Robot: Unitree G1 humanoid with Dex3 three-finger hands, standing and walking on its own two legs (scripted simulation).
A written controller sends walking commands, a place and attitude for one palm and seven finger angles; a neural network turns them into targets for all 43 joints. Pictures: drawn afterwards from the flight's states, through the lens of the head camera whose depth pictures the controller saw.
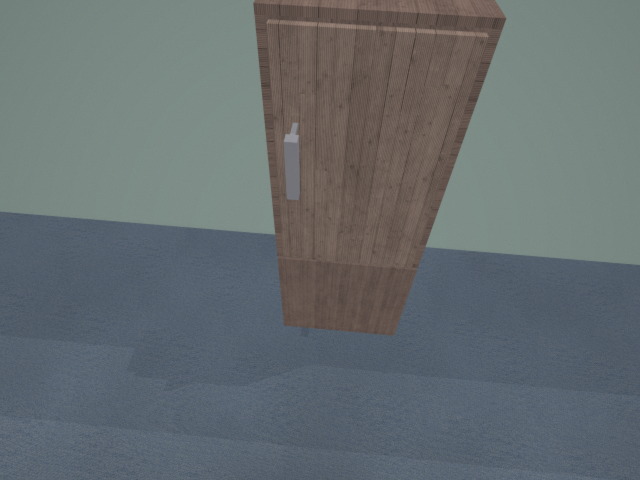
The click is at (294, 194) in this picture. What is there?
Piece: cupboard door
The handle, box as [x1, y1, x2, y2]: [284, 123, 299, 199]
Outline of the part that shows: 293,123 290,133 285,134 284,138 286,193 287,198 298,199 298,135 296,134 297,123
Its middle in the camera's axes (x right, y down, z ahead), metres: -0.06 -0.15 +0.77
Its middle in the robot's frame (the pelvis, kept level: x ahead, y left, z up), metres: +0.68 +0.09 +0.00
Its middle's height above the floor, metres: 0.78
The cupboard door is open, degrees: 0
